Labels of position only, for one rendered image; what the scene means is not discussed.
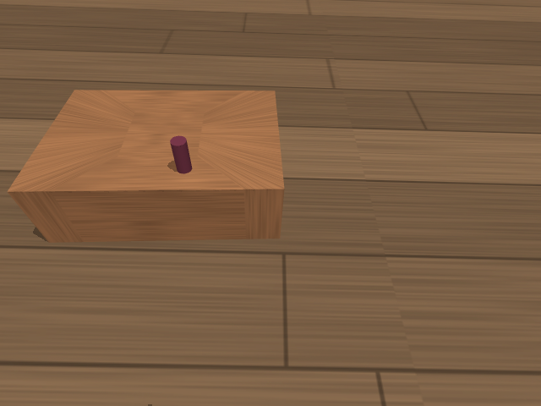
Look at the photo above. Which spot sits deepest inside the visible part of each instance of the can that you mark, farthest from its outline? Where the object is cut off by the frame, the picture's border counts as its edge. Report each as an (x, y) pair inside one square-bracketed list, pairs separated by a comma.
[(181, 154)]

